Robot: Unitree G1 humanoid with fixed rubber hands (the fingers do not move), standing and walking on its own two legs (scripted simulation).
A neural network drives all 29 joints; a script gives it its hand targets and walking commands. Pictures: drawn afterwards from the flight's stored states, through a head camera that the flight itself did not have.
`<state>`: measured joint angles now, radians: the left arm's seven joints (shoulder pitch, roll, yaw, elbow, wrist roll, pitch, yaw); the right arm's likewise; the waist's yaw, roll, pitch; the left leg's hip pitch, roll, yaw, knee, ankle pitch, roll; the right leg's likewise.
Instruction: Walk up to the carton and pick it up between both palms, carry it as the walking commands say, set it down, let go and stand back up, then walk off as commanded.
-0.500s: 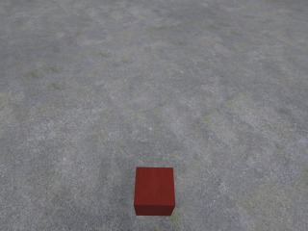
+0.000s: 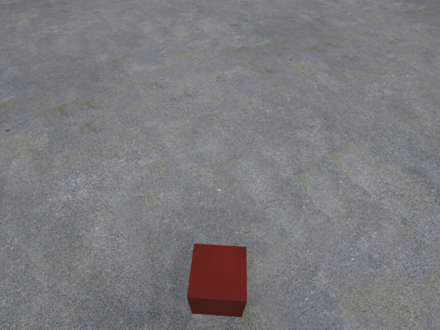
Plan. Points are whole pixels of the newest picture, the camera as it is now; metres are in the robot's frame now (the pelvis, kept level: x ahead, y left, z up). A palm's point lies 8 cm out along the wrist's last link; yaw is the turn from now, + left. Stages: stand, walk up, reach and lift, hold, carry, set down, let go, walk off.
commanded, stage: stand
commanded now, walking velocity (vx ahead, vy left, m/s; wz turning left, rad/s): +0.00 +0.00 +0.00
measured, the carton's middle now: (218, 281) +0.40 +0.02 -0.66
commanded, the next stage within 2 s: reach and lift in 0.66 s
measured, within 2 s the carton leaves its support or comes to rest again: neither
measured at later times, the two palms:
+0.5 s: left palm out of the picture -0.01 +0.25 -0.15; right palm out of the picture +0.00 -0.21 -0.14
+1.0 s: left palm (107, 327) +0.15 +0.24 -0.13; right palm out of the picture +0.15 -0.21 -0.13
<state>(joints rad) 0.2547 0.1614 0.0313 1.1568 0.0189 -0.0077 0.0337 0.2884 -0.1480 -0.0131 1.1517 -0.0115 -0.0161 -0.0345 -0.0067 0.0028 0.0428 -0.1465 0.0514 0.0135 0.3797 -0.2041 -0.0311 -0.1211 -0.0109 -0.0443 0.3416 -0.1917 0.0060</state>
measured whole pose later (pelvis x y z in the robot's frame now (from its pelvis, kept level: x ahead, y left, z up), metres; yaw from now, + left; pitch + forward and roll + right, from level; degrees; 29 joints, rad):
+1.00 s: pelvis +0.00 +0.01 -0.02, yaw +0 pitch +10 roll +0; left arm 0.01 0.20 0.01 0.60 0.00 0.59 -0.03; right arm 0.03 -0.17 -0.04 0.57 -0.02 0.60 0.01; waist 0.00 0.00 -0.02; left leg -0.49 0.02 -0.01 0.61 -0.29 -0.01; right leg -0.47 -0.03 0.00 0.59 -0.29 0.02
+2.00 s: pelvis -0.08 +0.02 -0.11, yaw +0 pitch +34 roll -1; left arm -0.84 0.26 0.21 0.85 0.00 0.20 0.00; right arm -0.78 -0.17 -0.25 0.77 0.03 0.19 -0.06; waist -0.03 -0.01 -0.02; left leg -1.35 0.00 -0.03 1.09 -0.33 -0.01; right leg -1.34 -0.01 0.03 1.09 -0.34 0.04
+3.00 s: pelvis -0.10 +0.01 -0.29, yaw -2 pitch +49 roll -2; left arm -1.15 0.35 0.20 0.93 -0.08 0.10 0.03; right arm -1.07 -0.25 -0.24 0.83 0.11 0.10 -0.10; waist -0.02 -0.01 -0.04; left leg -2.11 -0.03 -0.06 1.75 -0.50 -0.04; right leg -2.09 0.04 0.04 1.74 -0.51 0.06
